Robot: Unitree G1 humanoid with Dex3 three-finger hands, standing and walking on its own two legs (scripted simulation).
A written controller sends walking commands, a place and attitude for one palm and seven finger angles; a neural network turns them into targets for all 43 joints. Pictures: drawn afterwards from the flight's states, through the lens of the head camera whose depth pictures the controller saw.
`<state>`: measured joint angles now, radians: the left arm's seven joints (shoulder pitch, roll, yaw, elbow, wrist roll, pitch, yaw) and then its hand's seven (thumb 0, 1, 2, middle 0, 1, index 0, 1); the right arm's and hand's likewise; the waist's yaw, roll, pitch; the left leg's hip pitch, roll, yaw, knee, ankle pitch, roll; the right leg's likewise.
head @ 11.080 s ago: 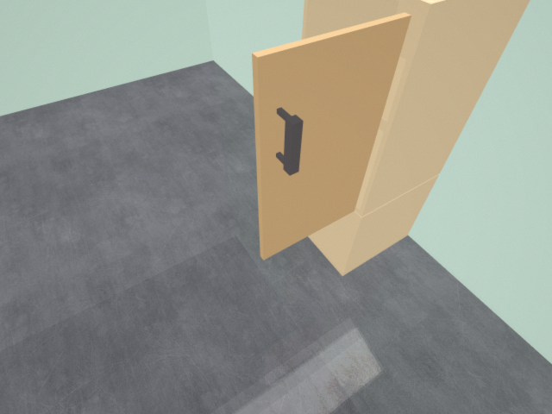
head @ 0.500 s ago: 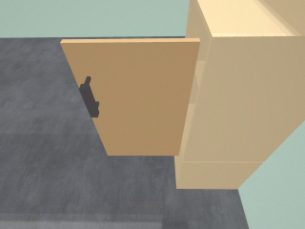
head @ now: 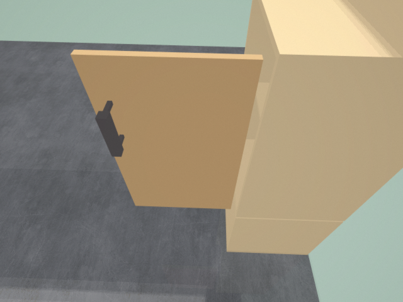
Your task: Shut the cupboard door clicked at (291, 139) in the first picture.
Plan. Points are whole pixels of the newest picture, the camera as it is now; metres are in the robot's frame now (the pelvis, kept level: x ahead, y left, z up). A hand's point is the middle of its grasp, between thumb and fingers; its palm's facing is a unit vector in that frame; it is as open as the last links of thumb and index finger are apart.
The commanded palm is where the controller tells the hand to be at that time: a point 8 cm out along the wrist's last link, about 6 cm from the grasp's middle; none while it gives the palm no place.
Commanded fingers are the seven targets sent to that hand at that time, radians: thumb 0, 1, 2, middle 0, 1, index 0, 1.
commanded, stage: raise the hand and make a fist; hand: left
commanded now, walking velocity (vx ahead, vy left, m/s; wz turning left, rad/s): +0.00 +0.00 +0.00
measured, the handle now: (113, 129) +0.45 +0.23 +0.08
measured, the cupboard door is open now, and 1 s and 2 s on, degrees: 90 90 90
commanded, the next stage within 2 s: bring the fist close to the handle in 1.88 s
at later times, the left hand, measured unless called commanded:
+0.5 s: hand out of the picture +0.11 +0.17 -0.02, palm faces +0.11 -0.99 -0.05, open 5.6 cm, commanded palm +0.11 +0.22 -0.02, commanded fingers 0.00 0.90 0.90 -0.69 -0.84 -0.69 -0.84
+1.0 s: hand (98, 274) +0.16 +0.19 +0.02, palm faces +0.03 -1.00 -0.05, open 3.4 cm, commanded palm +0.13 +0.24 +0.03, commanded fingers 0.00 0.90 0.90 -1.15 -1.34 -1.15 -1.34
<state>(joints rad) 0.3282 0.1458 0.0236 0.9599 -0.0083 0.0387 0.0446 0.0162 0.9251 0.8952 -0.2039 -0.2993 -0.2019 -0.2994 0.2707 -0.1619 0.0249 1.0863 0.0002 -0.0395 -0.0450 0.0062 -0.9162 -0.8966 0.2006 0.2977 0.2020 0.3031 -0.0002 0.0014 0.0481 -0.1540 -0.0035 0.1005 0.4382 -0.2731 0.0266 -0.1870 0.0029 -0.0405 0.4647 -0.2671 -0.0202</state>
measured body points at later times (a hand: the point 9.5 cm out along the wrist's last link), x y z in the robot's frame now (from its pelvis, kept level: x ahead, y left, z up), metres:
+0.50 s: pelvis -0.05 -0.03 -0.09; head -0.01 -0.02 +0.36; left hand +0.10 +0.23 -0.02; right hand +0.20 -0.24 -0.12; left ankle -0.03 +0.10 -0.74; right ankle -0.01 -0.10 -0.74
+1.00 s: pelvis -0.04 +0.00 -0.05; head +0.00 +0.01 +0.40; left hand +0.15 +0.24 +0.03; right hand +0.14 -0.24 -0.12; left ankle -0.03 +0.10 -0.74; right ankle -0.01 -0.10 -0.74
